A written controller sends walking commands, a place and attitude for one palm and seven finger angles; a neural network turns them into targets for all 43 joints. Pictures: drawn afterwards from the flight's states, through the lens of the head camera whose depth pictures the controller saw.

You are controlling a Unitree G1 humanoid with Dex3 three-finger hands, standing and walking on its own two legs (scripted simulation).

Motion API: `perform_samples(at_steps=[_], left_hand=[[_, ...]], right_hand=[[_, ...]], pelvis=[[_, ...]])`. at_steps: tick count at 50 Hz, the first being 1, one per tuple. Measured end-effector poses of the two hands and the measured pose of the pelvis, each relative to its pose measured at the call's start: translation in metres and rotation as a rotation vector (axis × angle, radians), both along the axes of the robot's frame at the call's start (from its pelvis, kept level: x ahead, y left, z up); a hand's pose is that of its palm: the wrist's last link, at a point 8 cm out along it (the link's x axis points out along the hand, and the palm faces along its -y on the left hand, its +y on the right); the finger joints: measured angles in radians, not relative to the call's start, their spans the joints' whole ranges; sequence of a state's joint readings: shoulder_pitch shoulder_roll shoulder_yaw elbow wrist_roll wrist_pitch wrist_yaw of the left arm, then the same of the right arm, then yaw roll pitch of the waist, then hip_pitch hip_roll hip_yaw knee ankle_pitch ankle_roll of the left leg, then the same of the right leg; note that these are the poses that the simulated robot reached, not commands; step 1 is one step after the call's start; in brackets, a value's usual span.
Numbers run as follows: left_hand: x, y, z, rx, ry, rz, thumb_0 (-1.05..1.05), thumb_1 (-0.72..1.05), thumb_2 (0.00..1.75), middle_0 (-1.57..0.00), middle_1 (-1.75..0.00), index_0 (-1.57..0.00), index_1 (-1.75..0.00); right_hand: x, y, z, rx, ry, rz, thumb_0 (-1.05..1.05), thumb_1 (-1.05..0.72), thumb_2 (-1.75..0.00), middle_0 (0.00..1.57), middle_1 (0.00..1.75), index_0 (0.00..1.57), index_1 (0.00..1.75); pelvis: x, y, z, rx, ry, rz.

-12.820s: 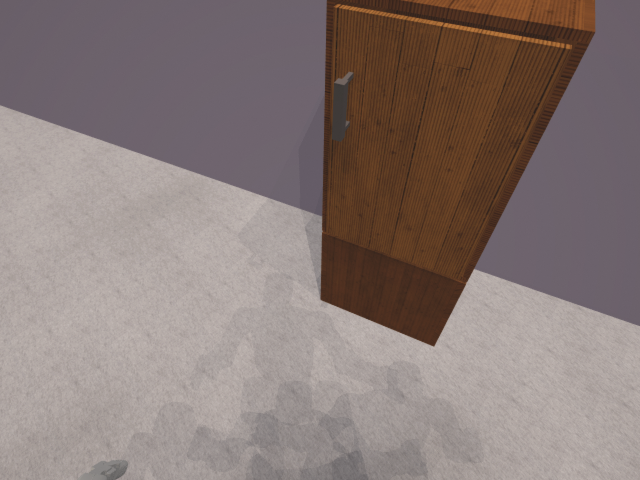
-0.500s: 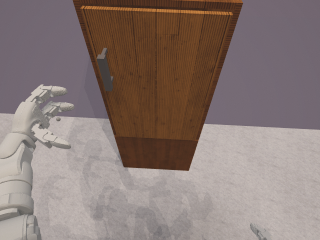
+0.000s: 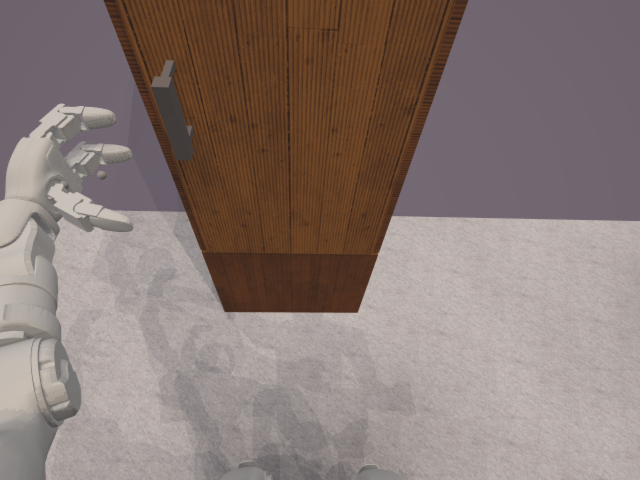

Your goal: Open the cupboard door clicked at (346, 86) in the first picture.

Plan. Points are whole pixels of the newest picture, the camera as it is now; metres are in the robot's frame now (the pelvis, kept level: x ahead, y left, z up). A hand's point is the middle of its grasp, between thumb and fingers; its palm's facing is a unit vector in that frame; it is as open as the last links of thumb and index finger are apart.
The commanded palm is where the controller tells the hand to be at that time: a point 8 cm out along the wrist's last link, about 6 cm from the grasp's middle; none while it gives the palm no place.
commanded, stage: move the hooked fingers beside the handle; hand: left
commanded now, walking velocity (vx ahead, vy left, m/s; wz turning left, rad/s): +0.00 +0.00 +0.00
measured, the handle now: (177, 112) +0.58 +0.19 +0.10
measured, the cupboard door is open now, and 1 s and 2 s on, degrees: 0 0 0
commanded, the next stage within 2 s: slide the fingers in behind the handle in 1.32 s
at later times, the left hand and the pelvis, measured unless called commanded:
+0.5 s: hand (125, 131) +0.53 +0.24 +0.11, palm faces -0.04 -1.00 -0.01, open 14.0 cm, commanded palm +0.52 +0.29 +0.10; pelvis +0.01 +0.01 -0.01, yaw -1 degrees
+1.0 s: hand (122, 132) +0.53 +0.25 +0.10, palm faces -0.02 -1.00 -0.01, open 14.0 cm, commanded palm +0.52 +0.29 +0.10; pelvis +0.02 +0.01 -0.01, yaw -1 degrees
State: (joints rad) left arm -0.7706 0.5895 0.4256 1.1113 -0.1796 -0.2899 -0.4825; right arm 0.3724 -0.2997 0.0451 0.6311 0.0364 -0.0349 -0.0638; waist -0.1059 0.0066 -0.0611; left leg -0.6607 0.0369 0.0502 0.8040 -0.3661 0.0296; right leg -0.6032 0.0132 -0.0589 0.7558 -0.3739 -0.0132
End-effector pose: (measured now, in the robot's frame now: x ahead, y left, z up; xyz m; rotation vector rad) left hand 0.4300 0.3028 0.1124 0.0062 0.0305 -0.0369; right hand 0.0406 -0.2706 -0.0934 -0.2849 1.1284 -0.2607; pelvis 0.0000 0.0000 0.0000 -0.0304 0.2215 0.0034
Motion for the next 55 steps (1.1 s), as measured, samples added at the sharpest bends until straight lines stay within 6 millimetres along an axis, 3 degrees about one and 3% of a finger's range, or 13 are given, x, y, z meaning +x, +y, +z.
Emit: perform_samples(at_steps=[15,29,35,42,55], left_hand=[[0.049,-0.003,-0.002,0.004,0.018,-0.003,-0.02,-0.5,0.3,-0.3,-1.2,-0.3,-1.2],[0.09,-0.01,-0.003,0.003,0.034,0.006,-0.02,-0.5,0.3,-0.3,-1.2,-0.3,-1.2],[0.096,-0.012,-0.005,0.011,0.018,0.001,-0.02,-0.5,0.3,-0.3,-1.2,-0.3,-1.2],[0.089,-0.008,-0.014,-0.003,0.031,0.014,-0.02,-0.5,0.3,-0.3,-1.2,-0.3,-1.2],[0.079,-0.003,-0.01,-0.003,0.029,0.008,-0.02,-0.5,0.3,-0.3,-1.2,-0.3,-1.2]], right_hand=[[-0.042,0.003,-0.003,-0.014,0.167,-0.073,0.01,-0.9,-0.9,0.2,0.3,0.21,0.3],[-0.069,0.012,-0.003,-0.011,0.275,-0.12,0.01,-0.9,-0.9,0.2,0.3,0.21,0.3],[-0.077,0.017,-0.001,0.004,0.31,-0.143,0.01,-0.9,-0.9,0.2,0.3,0.21,0.3],[-0.071,0.019,-0.001,0.018,0.312,-0.147,0.01,-0.9,-0.9,0.2,0.3,0.21,0.3],[-0.034,0.009,-0.005,-0.004,0.234,-0.089,0.01,-0.9,-0.9,0.2,0.3,0.21,0.3]], pelvis=[[0.005,0.005,-0.006,-0.014,0.068,-0.007],[0.01,0.008,-0.011,-0.026,0.126,-0.013],[0.014,0.009,-0.011,-0.025,0.14,-0.026],[0.019,0.008,-0.009,-0.025,0.131,-0.029],[0.018,0.007,-0.01,-0.031,0.118,-0.006]])
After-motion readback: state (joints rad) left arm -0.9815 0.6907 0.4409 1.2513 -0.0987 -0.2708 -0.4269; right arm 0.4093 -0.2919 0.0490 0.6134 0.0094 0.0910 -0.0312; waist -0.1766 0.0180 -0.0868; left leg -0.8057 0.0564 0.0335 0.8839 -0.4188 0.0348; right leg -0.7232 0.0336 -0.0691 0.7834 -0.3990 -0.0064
